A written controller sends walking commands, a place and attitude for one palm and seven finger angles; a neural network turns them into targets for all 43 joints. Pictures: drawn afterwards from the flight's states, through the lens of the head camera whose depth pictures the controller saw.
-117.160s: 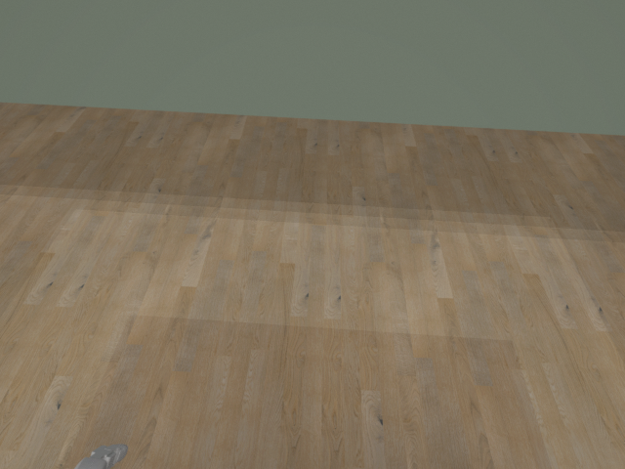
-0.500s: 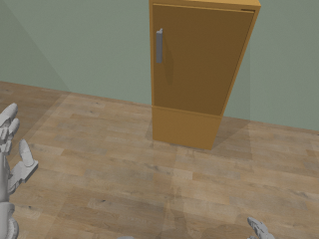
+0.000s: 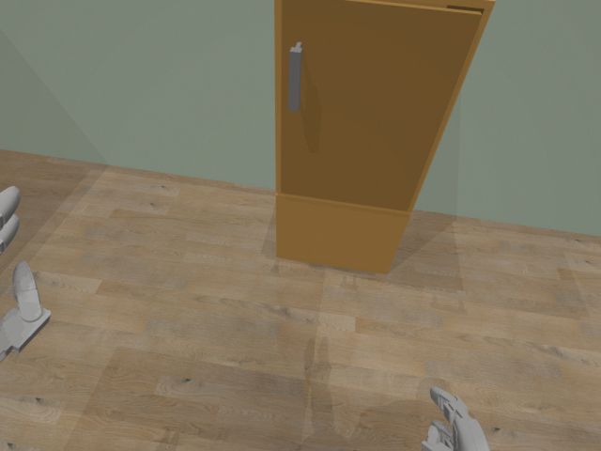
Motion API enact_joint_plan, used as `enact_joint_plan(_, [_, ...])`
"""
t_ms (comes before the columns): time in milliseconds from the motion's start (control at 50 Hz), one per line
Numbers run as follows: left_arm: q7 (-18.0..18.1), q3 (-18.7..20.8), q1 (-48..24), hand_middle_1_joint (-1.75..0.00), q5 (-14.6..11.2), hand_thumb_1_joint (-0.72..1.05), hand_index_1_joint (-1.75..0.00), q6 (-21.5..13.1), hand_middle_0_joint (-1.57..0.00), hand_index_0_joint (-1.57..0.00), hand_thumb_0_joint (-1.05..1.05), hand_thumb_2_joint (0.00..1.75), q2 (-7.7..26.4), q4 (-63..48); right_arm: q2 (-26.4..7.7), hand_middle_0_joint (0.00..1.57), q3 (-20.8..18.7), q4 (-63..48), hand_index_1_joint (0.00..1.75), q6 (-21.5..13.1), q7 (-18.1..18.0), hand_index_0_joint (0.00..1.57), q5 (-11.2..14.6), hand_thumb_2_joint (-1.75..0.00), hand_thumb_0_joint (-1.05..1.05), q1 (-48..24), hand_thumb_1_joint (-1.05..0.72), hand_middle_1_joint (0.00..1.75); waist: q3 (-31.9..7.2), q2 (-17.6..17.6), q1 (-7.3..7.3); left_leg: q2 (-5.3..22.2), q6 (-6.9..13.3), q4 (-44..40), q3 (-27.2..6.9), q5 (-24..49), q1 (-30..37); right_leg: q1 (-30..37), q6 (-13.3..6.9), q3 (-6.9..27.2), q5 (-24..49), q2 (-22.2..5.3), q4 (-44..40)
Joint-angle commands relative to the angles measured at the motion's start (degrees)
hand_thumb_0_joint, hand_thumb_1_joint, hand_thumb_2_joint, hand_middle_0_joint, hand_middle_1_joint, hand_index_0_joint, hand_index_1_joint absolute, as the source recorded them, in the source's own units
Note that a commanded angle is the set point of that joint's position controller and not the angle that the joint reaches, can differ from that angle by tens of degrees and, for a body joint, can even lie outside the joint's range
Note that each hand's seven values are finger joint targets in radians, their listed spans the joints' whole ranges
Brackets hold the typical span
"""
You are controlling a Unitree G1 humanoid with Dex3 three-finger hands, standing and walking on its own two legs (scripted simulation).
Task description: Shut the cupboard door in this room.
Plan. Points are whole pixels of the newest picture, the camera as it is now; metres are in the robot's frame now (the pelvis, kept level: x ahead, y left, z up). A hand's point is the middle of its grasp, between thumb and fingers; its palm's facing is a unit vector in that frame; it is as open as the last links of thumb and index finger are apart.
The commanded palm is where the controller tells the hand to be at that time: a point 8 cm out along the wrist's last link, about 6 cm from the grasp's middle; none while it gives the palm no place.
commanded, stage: let the arm hang, fingers relaxed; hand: left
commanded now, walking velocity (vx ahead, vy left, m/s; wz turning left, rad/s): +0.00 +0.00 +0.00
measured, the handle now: (296, 76) +0.92 +0.07 +0.05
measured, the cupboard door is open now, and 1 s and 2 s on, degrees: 0 0 0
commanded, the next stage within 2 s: look to check the result in 1.20 s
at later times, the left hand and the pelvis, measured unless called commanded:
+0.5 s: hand out of the picture -0.02 +0.18 -0.18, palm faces +0.02 -0.99 -0.15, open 7.0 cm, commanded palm none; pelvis -0.03 +0.00 +0.00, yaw +1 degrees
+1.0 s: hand out of the picture -0.06 +0.18 -0.17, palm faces +0.03 -0.98 -0.18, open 7.3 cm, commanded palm none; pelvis -0.04 +0.01 +0.00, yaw +0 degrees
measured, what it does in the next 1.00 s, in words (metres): stands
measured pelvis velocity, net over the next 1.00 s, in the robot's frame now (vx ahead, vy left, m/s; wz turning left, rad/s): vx -0.04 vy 0.01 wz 0.00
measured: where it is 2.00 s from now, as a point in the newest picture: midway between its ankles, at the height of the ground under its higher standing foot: outside the picture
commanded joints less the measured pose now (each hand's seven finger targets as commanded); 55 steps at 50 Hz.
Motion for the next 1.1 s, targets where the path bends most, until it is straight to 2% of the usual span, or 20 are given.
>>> enact_joint_plan(0, [1.42,7.70,-1.66,-0.30,-0.59,0.90,-0.30,-2.94,-0.20,-0.20,0.00,0.90,8.73,-6.19,-8.53,0.20,-3.89,-8.67,0.30,-2.50,-0.60,0.20,0.33,-0.90,0.00,-4.64,-0.90,0.30,-6.00,4.35,-0.45,5.22,-1.78,-7.18,-6.49,7.01,0.41,3.22,-0.41,5.26,10.60,-1.96,-3.07])
enact_joint_plan(60, [1.09,6.43,-2.05,-0.30,-0.47,0.90,-0.30,-2.56,-0.20,-0.20,0.00,0.90,7.68,-4.08,-8.77,0.20,-3.95,-8.58,0.30,-2.43,-0.51,0.20,0.50,-0.90,0.00,-4.73,-0.90,0.30,-5.34,3.09,-0.41,5.28,-1.76,-7.84,-6.50,5.71,-0.05,2.95,-0.20,4.99,9.54,-1.89,-3.60])
enact_joint_plan(80, [-6.96,-17.37,-4.35,-0.30,4.69,0.90,-0.30,4.87,-0.20,-0.20,0.00,0.90,-0.13,36.09,-19.45,0.20,-6.37,3.66,0.30,-6.56,4.52,0.20,-0.20,-0.90,0.00,-8.60,-0.90,0.30,-0.15,3.59,-1.74,5.39,-1.45,1.84,-7.27,18.57,-3.33,-5.00,-1.31,2.99,18.03,-6.52,3.42])
enact_joint_plan(100, [-7.75,-15.58,-5.56,-0.30,4.25,0.90,-0.30,8.94,-0.20,-0.20,0.00,0.90,-0.57,38.02,-16.94,0.20,-6.63,4.64,0.30,-3.30,4.64,0.20,-0.40,-0.90,0.00,-3.84,-0.90,0.30,-5.05,4.04,-1.35,5.62,-1.88,0.92,-5.64,19.26,1.24,-5.64,-1.94,6.05,14.42,-6.38,1.93])
enact_joint_plan(120, [-7.99,-16.04,-5.97,-0.30,4.37,0.90,-0.30,9.78,-0.20,-0.20,0.00,0.90,-1.45,38.01,-16.20,0.20,-6.66,4.18,0.30,-2.66,4.45,0.20,-0.78,-0.90,0.00,-2.55,-0.90,0.30,-4.99,2.61,-1.24,6.00,-1.61,1.19,-5.49,19.75,2.13,-6.17,-1.70,5.34,12.30,-5.63,2.12])
enact_joint_plan(140, [-8.17,-16.70,-7.46,-0.30,4.33,0.90,-0.30,9.70,-0.20,-0.20,0.00,0.90,-1.83,40.31,-16.04,0.20,-6.09,4.79,0.30,-2.00,4.26,0.20,-1.08,-0.90,0.00,-2.72,-0.90,0.30,-6.36,1.79,-0.97,6.75,-0.59,0.42,-6.75,16.26,0.25,-5.69,-1.67,4.50,8.74,-5.37,2.68])
enact_joint_plan(180, [-8.49,-17.07,-11.02,-0.30,4.54,0.90,-0.30,9.29,-0.20,-0.20,0.00,0.90,-0.40,46.53,-16.04,0.20,-4.98,5.41,0.30,-0.61,4.23,0.20,-1.43,-0.90,0.00,-3.90,-0.90,0.30,-4.48,-5.45,-0.42,6.66,0.54,-2.48,-9.51,12.09,-3.14,-3.39,-1.74,4.75,5.70,-4.60,2.25])
enact_joint_plan(200, [-8.56,-17.44,-12.12,-0.30,4.57,0.90,-0.30,9.08,-0.20,-0.20,0.00,0.90,0.18,49.96,-16.22,0.20,-4.78,6.18,0.30,-0.24,4.21,0.20,-1.63,-0.90,0.00,-4.62,-0.90,0.30,-4.17,-9.19,-0.32,6.04,0.43,-2.33,-9.61,11.09,-2.28,-3.54,-2.14,6.00,6.03,-5.35,0.96])
enact_joint_plan(220, [-8.43,-17.93,-13.44,-0.30,4.56,0.90,-0.30,8.97,-0.20,-0.20,0.00,0.90,0.95,53.50,-16.04,0.20,-4.71,6.65,0.30,0.22,4.26,0.20,-1.75,-0.90,0.00,-4.40,-0.90,0.30,-4.38,-11.88,-0.72,5.18,0.07,-1.42,-9.26,11.74,-0.53,-3.85,-3.00,7.23,7.21,-6.37,0.33])
enact_joint_plan(240, [-8.26,-18.38,-13.99,-0.30,4.41,0.90,-0.30,9.06,-0.20,-0.20,0.00,0.90,0.42,56.93,-15.11,0.20,-4.47,7.53,0.30,0.75,4.27,0.20,-1.93,-0.90,0.00,-3.50,-0.90,0.30,-5.17,-12.70,-1.01,4.24,-0.19,-0.58,-8.41,12.25,1.49,-4.09,-3.60,7.91,8.69,-7.55,0.06])
enact_joint_plan(280, [-7.77,-19.82,-15.50,-0.30,4.01,0.90,-0.30,9.89,-0.20,-0.20,0.00,0.90,-0.91,63.53,-13.61,0.20,-3.67,9.99,0.30,1.97,4.27,0.20,-2.20,-0.90,0.00,-2.46,-0.90,0.30,-3.90,-8.68,-1.49,3.84,-0.69,-2.25,-8.15,10.71,3.78,-5.66,-3.36,7.79,4.16,-7.47,-0.66])
enact_joint_plan(320, [-7.40,-20.68,-15.15,-0.30,3.87,0.90,-0.30,10.39,-0.20,-0.20,0.00,0.90,-1.52,69.06,-13.07,0.20,-3.10,11.67,0.30,2.77,4.26,0.20,-2.21,-0.90,0.00,-2.65,-0.90,0.30,-1.98,0.14,-0.99,4.39,-0.60,-6.28,-9.24,6.18,2.04,-4.02,-2.08,7.42,-1.03,-5.94,-1.83])
enact_joint_plan(360, [-7.23,-21.00,-13.74,-0.30,3.65,0.90,-0.30,10.45,-0.20,-0.20,0.00,0.90,-2.43,74.84,-11.47,0.20,-2.73,14.19,0.30,3.15,4.01,0.20,-2.17,-0.90,0.00,-2.43,-0.90,0.30,-0.46,6.21,-0.63,3.87,-0.83,-8.98,-9.24,0.20,0.22,-2.23,-2.01,7.55,-1.94,-5.63,-3.09])
enact_joint_plan(400, [-7.25,-21.13,-12.25,-0.30,3.51,0.90,-0.30,10.43,-0.20,-0.20,0.00,0.90,-3.27,79.48,-10.60,0.20,-2.73,16.30,0.30,3.47,3.63,0.20,-2.04,-0.90,0.00,-1.33,-0.90,0.30,1.24,10.49,-0.47,3.57,-1.07,-11.37,-9.52,-6.24,-1.04,-1.68,-2.29,7.42,-2.83,-5.24,-4.29])
enact_joint_plan(440, [-7.13,-20.55,-10.52,-0.30,3.66,0.90,-0.30,10.36,-0.20,-0.20,0.00,0.90,-4.48,82.92,-9.89,0.20,-3.16,17.77,0.30,3.82,3.23,0.20,-2.12,-0.90,0.00,0.20,-0.90,0.30,1.24,12.29,-0.24,3.98,-0.94,-12.51,-9.86,-9.65,-1.38,-0.27,-2.58,6.58,-2.66,-5.13,-5.55])
enact_joint_plan(480, [-7.23,-20.94,-9.82,-0.30,3.52,0.90,-0.30,10.17,-0.20,-0.20,0.00,0.90,-4.80,85.97,-9.70,0.20,-3.35,19.45,0.30,3.91,2.93,0.20,-1.95,-0.90,0.00,1.77,-0.90,0.30,1.19,12.21,-0.34,3.96,-1.02,-13.14,-10.09,-10.51,-0.81,0.23,-2.71,6.34,-1.89,-4.98,-6.15])
enact_joint_plan(580, [-7.09,-21.44,-9.19,-0.30,3.48,0.90,-0.30,9.60,-0.20,-0.20,0.00,0.90,-6.34,91.19,-9.24,0.20,-3.82,23.03,0.30,3.81,2.36,0.20,-1.61,-0.90,0.00,5.85,-0.90,0.30,2.60,2.00,-1.14,4.58,-0.67,-12.61,-9.66,-6.24,3.16,-2.23,-2.65,6.44,-1.87,-5.24,-8.38])
enact_joint_plan(700, [-6.53,-21.76,-7.64,-0.30,3.55,0.90,-0.30,9.78,-0.20,-0.20,0.00,0.90,-8.27,94.39,-7.81,0.20,-3.83,25.93,0.30,4.07,2.11,0.20,-1.61,-0.90,0.00,8.31,-0.90,0.30,5.37,-2.94,-1.35,5.03,-0.28,-13.73,-9.45,-6.69,4.01,-4.89,-2.03,6.06,-3.86,-4.85,-8.54])
enact_joint_plan(880, [-6.08,-21.73,-6.46,-0.30,3.70,0.90,-0.30,10.00,-0.20,-0.20,0.00,0.90,-9.77,95.29,-4.31,0.20,-3.58,27.98,0.30,4.28,2.26,0.20,-1.73,-0.90,0.00,9.35,-0.90,0.30,8.03,-1.70,-1.01,4.12,-0.42,-13.82,-8.27,-7.49,2.19,-6.79,-1.69,6.53,-6.37,-4.80,-8.53])
enact_joint_plan(1080, [-6.06,-21.37,-7.15,-0.30,3.72,0.90,-0.30,9.76,-0.20,-0.20,0.00,0.90,-10.98,94.88,-2.94,0.20,-3.62,28.16,0.30,3.78,1.98,0.20,-1.79,-0.90,0.00,9.86,-0.90,0.30,7.68,2.39,-0.92,3.89,-0.71,-14.38,-8.50,-7.41,1.05,-5.04,-1.89,6.46,-3.52,-4.58,-8.08])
